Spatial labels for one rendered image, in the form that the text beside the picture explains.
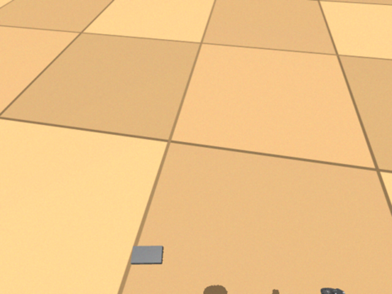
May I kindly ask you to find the small box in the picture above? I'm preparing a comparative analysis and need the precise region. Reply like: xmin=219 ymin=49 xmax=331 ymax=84
xmin=130 ymin=246 xmax=163 ymax=265

